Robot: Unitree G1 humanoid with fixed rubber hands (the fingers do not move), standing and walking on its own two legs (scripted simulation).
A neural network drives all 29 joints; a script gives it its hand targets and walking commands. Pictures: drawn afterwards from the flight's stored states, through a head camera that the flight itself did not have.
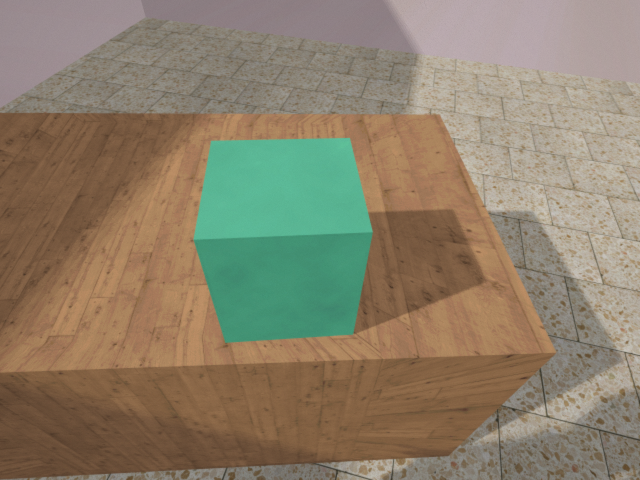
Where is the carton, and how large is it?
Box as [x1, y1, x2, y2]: [194, 138, 372, 342]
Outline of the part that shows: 349,138 211,141 195,228 194,242 225,342 352,334 372,231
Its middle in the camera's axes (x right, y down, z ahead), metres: -0.06 +0.01 +0.62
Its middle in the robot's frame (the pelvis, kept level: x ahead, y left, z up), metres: +0.48 +0.05 +0.01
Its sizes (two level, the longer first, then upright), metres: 0.210 0.200 0.250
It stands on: a pedestal, 0.65 m high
